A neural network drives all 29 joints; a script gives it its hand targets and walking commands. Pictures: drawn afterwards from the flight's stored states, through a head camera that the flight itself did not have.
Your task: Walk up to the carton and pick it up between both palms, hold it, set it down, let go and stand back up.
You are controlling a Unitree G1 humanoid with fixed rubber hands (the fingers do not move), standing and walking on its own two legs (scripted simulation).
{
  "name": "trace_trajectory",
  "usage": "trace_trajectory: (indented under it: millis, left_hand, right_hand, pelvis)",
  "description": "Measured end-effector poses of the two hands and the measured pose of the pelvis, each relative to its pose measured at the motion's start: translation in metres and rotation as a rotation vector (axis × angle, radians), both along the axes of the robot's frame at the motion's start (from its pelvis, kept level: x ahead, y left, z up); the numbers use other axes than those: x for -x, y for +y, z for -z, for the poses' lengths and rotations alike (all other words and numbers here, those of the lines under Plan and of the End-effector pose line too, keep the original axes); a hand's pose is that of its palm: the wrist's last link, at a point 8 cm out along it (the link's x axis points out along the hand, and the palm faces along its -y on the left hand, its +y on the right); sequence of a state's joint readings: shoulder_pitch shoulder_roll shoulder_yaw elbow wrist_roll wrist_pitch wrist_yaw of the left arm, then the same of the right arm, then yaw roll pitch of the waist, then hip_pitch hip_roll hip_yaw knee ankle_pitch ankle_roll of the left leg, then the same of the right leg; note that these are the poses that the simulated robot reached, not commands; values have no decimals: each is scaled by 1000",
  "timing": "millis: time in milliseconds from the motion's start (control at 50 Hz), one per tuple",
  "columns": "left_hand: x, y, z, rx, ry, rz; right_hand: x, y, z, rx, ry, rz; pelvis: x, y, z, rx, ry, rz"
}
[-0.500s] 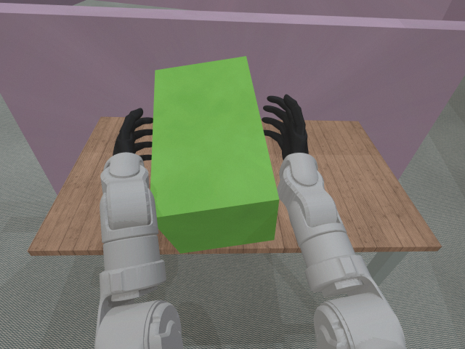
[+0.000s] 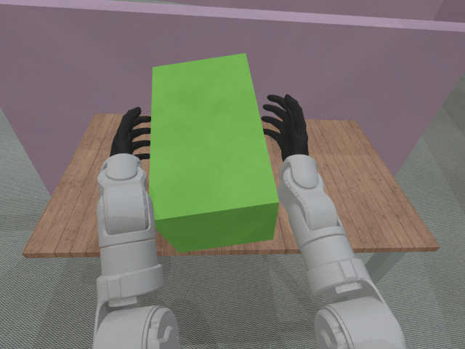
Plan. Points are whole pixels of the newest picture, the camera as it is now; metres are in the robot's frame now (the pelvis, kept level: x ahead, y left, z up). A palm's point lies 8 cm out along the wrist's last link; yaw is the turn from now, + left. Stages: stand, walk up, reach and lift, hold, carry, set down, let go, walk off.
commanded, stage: hold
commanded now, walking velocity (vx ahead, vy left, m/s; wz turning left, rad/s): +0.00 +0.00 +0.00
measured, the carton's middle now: (212, 152) +0.41 +0.00 +0.14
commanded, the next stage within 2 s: set down in 1.84 s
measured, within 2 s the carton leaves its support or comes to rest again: neither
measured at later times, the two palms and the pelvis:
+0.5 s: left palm (129, 158) +0.35 +0.13 +0.19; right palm (298, 147) +0.35 -0.13 +0.20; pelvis -0.01 -0.01 +0.00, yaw +0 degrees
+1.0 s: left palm (125, 159) +0.35 +0.14 +0.18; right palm (293, 149) +0.35 -0.12 +0.20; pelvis +0.00 +0.00 +0.00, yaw +0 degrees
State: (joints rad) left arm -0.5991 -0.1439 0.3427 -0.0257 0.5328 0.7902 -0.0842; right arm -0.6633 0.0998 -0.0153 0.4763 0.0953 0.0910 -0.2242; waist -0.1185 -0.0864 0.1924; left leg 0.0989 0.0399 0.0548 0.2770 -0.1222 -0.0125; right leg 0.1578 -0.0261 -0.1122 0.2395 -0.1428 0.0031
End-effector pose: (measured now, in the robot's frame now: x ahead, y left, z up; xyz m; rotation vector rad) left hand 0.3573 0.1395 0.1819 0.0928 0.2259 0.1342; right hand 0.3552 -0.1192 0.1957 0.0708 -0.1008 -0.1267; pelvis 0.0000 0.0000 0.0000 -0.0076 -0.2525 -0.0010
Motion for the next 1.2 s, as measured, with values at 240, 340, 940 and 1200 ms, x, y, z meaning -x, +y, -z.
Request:
trace_trajectory:
  millis: [240, 340, 940, 1200]
  left_hand:
    - [9, -5, 4, -8, 10, -17]
    - [11, -7, 2, -10, 12, -26]
    - [4, -1, -2, 0, -4, -4]
    - [9, -5, 2, -6, 9, -19]
  right_hand:
    - [4, -5, 7, 1, 13, -15]
    - [6, -7, 5, -9, 12, -17]
    - [2, -1, -1, 11, -6, -3]
    - [3, -6, 6, 3, 9, -16]
  pelvis:
    - [3, -4, 0, 0, 1, 0]
    - [6, -9, 0, -2, -1, -5]
    - [2, -2, 0, -1, -5, 1]
    - [6, -6, 0, -2, 2, -4]
